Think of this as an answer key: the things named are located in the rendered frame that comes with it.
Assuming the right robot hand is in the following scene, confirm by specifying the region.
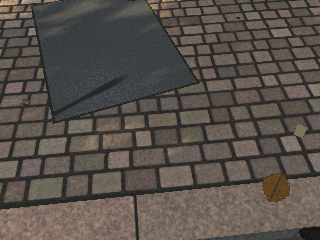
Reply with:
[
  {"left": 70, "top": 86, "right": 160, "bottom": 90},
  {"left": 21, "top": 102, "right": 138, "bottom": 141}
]
[{"left": 299, "top": 227, "right": 320, "bottom": 240}]

